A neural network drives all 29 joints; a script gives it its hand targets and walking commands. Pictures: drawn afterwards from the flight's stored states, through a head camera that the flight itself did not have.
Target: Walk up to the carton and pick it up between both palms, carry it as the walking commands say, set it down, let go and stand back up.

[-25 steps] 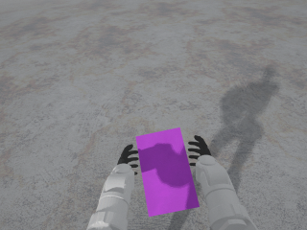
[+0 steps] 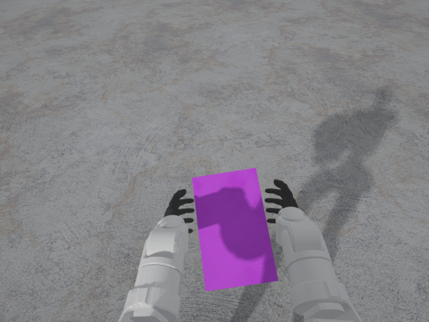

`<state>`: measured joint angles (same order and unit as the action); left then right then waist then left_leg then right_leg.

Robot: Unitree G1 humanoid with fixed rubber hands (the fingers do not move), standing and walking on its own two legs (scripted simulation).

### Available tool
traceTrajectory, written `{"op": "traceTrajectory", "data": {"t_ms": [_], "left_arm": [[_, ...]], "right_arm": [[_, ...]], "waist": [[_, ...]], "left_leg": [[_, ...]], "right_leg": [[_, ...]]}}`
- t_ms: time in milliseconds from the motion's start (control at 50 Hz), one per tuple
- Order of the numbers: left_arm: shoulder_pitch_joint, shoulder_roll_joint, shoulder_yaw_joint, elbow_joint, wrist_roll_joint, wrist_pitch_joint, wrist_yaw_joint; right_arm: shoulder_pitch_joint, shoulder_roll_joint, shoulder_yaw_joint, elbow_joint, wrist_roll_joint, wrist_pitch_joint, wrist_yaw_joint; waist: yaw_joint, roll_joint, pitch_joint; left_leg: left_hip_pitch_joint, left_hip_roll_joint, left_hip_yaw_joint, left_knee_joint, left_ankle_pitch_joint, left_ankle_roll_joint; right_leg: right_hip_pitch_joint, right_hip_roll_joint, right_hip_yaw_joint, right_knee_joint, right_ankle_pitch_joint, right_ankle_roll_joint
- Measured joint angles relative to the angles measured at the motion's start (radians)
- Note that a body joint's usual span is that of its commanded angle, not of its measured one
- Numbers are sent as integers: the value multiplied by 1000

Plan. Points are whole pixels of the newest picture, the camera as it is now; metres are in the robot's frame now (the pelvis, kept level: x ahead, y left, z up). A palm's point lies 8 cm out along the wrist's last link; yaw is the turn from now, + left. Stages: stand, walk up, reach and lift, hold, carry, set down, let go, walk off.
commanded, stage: carry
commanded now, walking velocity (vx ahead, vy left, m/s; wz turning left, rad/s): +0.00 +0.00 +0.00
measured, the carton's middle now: (232, 227) +0.37 -0.01 -0.07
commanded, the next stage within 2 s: none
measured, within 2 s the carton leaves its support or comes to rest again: neither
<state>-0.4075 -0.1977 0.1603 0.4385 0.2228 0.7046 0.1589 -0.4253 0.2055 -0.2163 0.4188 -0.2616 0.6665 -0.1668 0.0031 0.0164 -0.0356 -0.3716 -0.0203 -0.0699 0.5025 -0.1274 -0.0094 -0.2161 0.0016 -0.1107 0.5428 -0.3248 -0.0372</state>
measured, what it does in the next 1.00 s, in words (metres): steps to the left: left foot, then right foot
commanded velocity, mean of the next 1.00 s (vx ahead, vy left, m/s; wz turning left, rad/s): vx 0.00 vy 0.17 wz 0.00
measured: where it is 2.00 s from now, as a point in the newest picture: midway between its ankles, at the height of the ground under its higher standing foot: outside the picture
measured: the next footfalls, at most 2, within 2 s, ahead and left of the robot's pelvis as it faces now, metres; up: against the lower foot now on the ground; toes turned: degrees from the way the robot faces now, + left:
left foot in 0.54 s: +0.04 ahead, +0.17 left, +0.00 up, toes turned +7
right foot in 0.82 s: +0.05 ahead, +0.01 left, +0.00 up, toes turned -5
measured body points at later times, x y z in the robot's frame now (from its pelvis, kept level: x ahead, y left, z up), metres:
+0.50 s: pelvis +0.00 +0.04 +0.00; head +0.00 +0.05 +0.45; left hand +0.33 +0.14 +0.08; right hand +0.33 -0.09 +0.09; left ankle +0.00 +0.14 -0.71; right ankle -0.02 -0.09 -0.73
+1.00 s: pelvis -0.01 +0.12 +0.01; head +0.03 +0.12 +0.46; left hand +0.31 +0.25 +0.08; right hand +0.32 +0.02 +0.08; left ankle -0.04 +0.25 -0.67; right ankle +0.01 +0.02 -0.73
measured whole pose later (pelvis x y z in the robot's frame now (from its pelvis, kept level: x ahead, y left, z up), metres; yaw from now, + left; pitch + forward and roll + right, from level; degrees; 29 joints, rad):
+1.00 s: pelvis -0.01 +0.12 +0.01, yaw +4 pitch +5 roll +2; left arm -0.37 -0.19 0.06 -0.09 0.06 1.09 0.27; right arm -0.37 0.19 -0.09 -0.13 -0.06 1.12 -0.31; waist -0.01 -0.02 -0.01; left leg -0.53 -0.01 0.03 0.99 -0.41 0.02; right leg -0.34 -0.08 -0.12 0.48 -0.23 -0.02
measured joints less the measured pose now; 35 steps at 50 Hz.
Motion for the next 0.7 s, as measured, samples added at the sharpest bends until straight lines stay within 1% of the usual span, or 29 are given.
{"op": "traceTrajectory", "data": {"t_ms": [80, 140, 200, 220, 240, 260, 280, 300, 340, 400, 440, 480, 500, 520, 540, 560, 580, 600, 640, 660, 700], "left_arm": [[-5, -2, 3, 10, 14, -12, 8], [5, 2, -14, -34, -6, 3, 17], [4, 1, -11, -66, -13, 17, 23], [0, 0, -6, -67, -10, 17, 20], [-19, -6, 22, -23, 4, -3, 9], [-24, -7, 24, -15, -15, -1, 24], [-7, -8, 4, -68, -44, 26, 40], [8, -1, -28, -131, -73, 54, 47], [15, 4, -68, -224, -110, 98, 56], [14, 3, -106, -299, -116, 157, 76], [32, 10, -114, -338, -116, 196, 84], [38, 12, -113, -373, -119, 239, 100], [37, 11, -115, -391, -120, 261, 108], [33, 10, -117, -409, -120, 280, 114], [29, 8, -121, -427, -121, 297, 121], [27, 8, -124, -441, -122, 308, 126], [29, 9, -119, -457, -126, 317, 133], [34, 11, -112, -472, -129, 324, 140], [46, 15, -103, -496, -139, 336, 148], [46, 15, -100, -505, -144, 345, 150], [40, 13, -100, -520, -162, 365, 155]], "right_arm": [[-12, 5, -11, 5, 2, -5, -2], [-3, 2, 12, -36, 18, 8, -10], [-6, 3, 22, -57, 24, 18, -11], [-11, 5, 16, -52, 17, 15, -6], [-29, 10, -17, -8, 4, -6, 3], [-30, 12, -24, -8, 23, -1, -14], [-11, 7, -3, -57, 53, 23, -32], [8, -2, 18, -117, 80, 47, -41], [30, -12, 28, -211, 122, 78, -52], [59, -21, 43, -309, 159, 139, -69], [73, -26, 70, -358, 187, 196, -77], [66, -24, 85, -393, 200, 255, -86], [58, -22, 88, -408, 199, 278, -94], [51, -19, 91, -424, 195, 297, -102], [44, -16, 93, -442, 189, 314, -109], [42, -15, 98, -455, 184, 323, -113], [38, -13, 105, -462, 188, 331, -116], [34, -11, 113, -467, 192, 341, -116], [25, -8, 130, -480, 193, 365, -116], [20, -6, 134, -481, 186, 375, -118], [19, -6, 130, -484, 173, 381, -122]], "waist": [[-3, 5, 7], [-4, 11, 18], [-1, 5, 21], [1, 2, 17], [2, 2, 8], [2, 3, 0], [0, 6, 1], [-3, 11, 7], [-15, 16, 11], [-27, 2, -21], [-34, -15, -45], [-43, -29, -55], [-48, -32, -53], [-53, -32, -47], [-56, -26, -38], [-56, -32, -32], [-50, -45, -23], [-41, -44, -12], [-26, -7, 12], [-20, 11, 21], [2, 28, 34]], "left_leg": [[-3, -2, 4, -14, 13, 2], [-2, -4, 0, -28, 25, 2], [2, -5, 1, -40, 34, 1], [3, -6, 2, -43, 37, 1], [1, -7, 1, -41, 37, 1], [-4, -7, 0, -33, 34, 1], [-10, -7, -2, -18, 28, 2], [-18, -4, 0, 4, 16, 3], [-42, 7, 30, 81, -45, 0], [-94, 20, 91, 275, -175, -5], [-103, 26, 118, 359, -219, -6], [-85, 35, 133, 331, -236, -3], [-68, 37, 131, 281, -239, 0], [-45, 40, 129, 209, -222, 3], [-15, 45, 130, 119, -157, 5], [-1, 32, 137, 75, -137, 14], [-3, 13, 151, 69, -138, 30], [-9, 7, 160, 72, -145, 45], [-16, 17, 159, 68, -149, 68], [-20, 19, 156, 59, -143, 75], [-26, 12, 153, 40, -126, 86]], "right_leg": [[-11, -3, 4, 0, 7, 2], [-10, -5, -1, -8, 14, 2], [-12, -7, 0, -9, 18, 1], [-14, -8, 1, -7, 17, 1], [-16, -8, 0, -4, 16, 1], [-19, -8, -1, 2, 13, 2], [-20, -8, -4, 7, 10, 2], [-18, -7, -7, 13, 6, 3], [-21, -9, -18, 28, -5, 4], [-39, -28, -25, 31, -12, 9], [-49, -47, -15, 14, -4, 22], [-62, -68, -5, 3, 4, 39], [-70, -79, -4, 5, 5, 50], [-79, -90, -5, 14, 1, 61], [-89, -100, -8, 33, -8, 74], [-105, -118, -4, 61, -21, 87], [-132, -139, 9, 98, -23, 90], [-164, -142, 19, 155, -75, 92], [-205, -112, 15, 218, -191, 90], [-222, -95, 9, 239, -221, 87], [-251, -69, 3, 264, -225, 76]]}}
